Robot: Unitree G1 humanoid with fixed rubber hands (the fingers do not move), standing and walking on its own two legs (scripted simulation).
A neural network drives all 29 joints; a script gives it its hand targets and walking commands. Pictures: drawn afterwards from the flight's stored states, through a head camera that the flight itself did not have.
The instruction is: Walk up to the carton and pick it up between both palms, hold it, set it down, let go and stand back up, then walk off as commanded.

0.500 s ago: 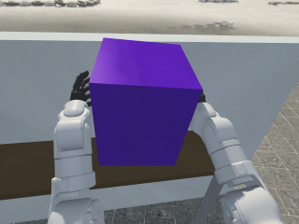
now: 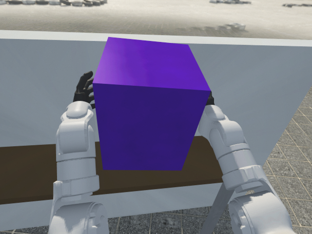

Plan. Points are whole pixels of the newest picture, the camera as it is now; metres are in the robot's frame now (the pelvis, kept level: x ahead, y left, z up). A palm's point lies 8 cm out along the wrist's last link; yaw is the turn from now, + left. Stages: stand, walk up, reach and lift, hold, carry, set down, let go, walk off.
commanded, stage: hold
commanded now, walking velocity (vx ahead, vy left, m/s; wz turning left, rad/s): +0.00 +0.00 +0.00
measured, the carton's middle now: (146, 106) +0.38 +0.02 +0.21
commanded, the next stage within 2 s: set down in 0.08 s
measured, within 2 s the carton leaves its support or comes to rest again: neither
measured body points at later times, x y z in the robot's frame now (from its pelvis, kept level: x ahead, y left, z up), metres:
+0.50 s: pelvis +0.01 +0.00 +0.00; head -0.03 +0.04 +0.45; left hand +0.40 +0.18 +0.21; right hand +0.41 -0.11 +0.19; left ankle +0.05 +0.15 -0.74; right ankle -0.01 -0.13 -0.74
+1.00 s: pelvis +0.02 +0.00 +0.00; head +0.00 +0.02 +0.45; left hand +0.41 +0.17 +0.17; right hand +0.43 -0.13 +0.15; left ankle +0.05 +0.15 -0.74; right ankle -0.01 -0.13 -0.74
